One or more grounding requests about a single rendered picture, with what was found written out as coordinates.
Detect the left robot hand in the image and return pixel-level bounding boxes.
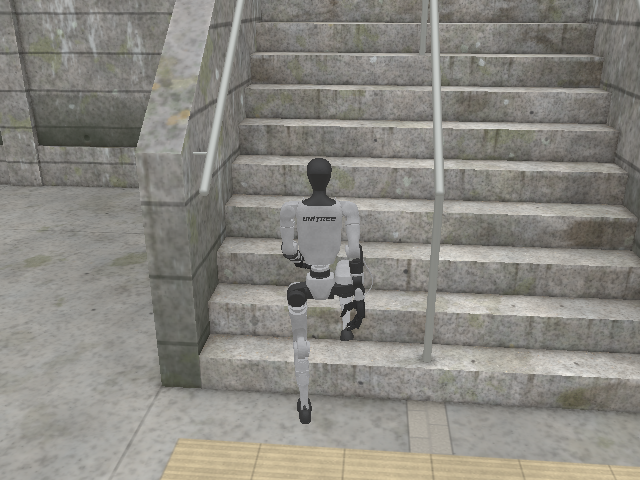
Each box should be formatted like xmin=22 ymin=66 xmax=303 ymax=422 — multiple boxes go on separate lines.
xmin=294 ymin=251 xmax=312 ymax=269

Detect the left robot foot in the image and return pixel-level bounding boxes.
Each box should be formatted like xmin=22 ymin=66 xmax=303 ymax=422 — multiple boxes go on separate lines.
xmin=297 ymin=398 xmax=312 ymax=424

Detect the robot left upper arm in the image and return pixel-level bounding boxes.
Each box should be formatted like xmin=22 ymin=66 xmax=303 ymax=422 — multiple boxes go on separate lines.
xmin=280 ymin=201 xmax=299 ymax=255

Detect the right robot hand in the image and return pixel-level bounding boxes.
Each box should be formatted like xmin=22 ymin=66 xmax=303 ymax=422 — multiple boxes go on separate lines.
xmin=340 ymin=299 xmax=365 ymax=331

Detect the robot right upper arm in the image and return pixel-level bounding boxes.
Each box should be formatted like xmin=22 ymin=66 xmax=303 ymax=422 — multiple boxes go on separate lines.
xmin=340 ymin=201 xmax=360 ymax=258

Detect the right robot forearm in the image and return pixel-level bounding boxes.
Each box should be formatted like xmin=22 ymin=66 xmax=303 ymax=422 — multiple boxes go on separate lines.
xmin=349 ymin=244 xmax=365 ymax=301

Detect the left robot forearm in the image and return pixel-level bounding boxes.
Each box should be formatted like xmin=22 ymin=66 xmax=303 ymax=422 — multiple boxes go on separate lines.
xmin=281 ymin=242 xmax=302 ymax=263

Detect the robot head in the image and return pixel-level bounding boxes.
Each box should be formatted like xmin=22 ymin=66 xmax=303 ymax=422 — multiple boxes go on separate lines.
xmin=302 ymin=158 xmax=336 ymax=206

